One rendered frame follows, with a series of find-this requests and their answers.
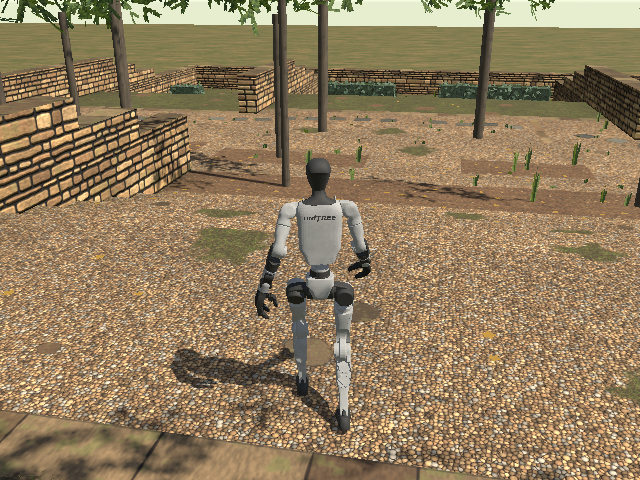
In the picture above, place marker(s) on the robot right upper arm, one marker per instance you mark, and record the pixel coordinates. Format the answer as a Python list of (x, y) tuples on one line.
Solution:
[(350, 210)]

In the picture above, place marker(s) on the robot left forearm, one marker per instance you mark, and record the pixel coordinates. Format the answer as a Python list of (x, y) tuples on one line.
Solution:
[(269, 272)]

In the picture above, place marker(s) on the robot left shin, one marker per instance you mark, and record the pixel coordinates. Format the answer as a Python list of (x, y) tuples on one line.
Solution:
[(300, 353)]

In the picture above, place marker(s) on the right robot hand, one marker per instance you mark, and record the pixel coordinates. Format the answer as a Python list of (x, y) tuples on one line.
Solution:
[(365, 272)]

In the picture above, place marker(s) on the robot right forearm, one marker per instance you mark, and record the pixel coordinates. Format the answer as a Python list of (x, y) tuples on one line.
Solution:
[(364, 257)]

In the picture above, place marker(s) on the left robot hand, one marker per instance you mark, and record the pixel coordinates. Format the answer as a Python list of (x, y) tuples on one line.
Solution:
[(259, 303)]

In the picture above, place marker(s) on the robot head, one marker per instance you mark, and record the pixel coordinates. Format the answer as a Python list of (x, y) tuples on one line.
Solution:
[(318, 172)]

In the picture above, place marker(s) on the robot left upper arm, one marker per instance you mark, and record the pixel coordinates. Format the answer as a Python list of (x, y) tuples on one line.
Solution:
[(287, 212)]

